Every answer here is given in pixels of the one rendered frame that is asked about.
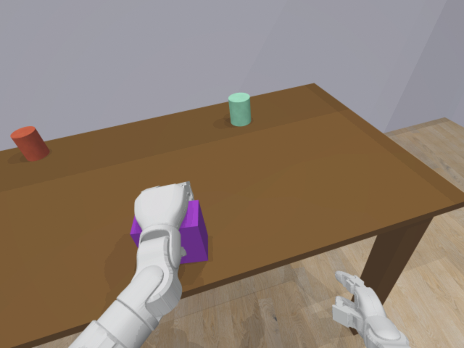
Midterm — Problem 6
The right robot hand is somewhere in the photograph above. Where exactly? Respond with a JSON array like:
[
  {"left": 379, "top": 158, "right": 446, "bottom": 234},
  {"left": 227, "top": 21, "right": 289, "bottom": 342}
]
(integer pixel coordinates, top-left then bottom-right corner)
[{"left": 332, "top": 271, "right": 387, "bottom": 338}]

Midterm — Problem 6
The right robot forearm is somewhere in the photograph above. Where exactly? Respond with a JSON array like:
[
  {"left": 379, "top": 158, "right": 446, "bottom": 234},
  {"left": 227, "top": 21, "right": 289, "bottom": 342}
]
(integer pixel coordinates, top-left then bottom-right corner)
[{"left": 362, "top": 315, "right": 411, "bottom": 348}]

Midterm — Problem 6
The left robot forearm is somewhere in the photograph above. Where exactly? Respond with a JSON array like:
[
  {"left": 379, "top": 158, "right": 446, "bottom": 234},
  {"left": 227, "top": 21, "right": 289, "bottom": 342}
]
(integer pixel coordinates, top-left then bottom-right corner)
[{"left": 68, "top": 225, "right": 182, "bottom": 348}]

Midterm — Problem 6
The sponge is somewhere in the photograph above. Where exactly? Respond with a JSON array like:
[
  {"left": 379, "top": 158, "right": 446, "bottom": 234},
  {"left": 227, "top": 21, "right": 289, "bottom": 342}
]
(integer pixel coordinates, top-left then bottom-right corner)
[{"left": 130, "top": 200, "right": 208, "bottom": 264}]

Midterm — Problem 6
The left robot hand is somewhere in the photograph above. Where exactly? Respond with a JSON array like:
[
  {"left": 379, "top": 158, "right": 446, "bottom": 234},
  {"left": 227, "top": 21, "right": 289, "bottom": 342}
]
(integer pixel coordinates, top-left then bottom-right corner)
[{"left": 134, "top": 181, "right": 194, "bottom": 257}]

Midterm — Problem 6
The table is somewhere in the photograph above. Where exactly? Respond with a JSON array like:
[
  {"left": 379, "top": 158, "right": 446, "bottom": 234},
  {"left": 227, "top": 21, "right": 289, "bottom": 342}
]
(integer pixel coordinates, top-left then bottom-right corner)
[{"left": 0, "top": 83, "right": 464, "bottom": 348}]

